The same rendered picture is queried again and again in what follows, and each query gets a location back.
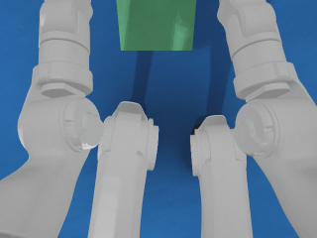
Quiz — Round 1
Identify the carton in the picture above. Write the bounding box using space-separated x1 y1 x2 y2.
116 0 196 51

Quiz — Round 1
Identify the robot right forearm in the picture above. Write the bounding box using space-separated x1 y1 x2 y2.
217 0 316 105

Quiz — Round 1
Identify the left robot upper arm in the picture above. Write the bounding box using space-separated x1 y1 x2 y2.
0 94 104 238

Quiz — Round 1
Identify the robot right thigh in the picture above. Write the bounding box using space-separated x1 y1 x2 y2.
190 124 254 238

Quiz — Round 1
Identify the robot thigh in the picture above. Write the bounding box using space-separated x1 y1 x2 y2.
87 111 159 238
190 124 254 238

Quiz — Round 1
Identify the robot left forearm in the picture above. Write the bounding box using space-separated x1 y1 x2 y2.
22 0 93 110

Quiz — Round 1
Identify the right robot upper arm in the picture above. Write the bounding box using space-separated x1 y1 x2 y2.
233 96 317 238

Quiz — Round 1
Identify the robot left thigh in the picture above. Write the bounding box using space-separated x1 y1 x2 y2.
87 111 159 238

